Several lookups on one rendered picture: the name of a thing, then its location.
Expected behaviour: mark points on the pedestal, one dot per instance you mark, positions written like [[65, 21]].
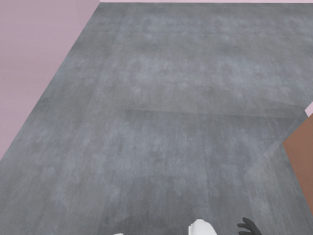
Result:
[[299, 148]]

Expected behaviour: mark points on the right robot thigh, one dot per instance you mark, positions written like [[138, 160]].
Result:
[[201, 228]]

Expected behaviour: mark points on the robot right hand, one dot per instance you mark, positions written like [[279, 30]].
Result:
[[249, 225]]

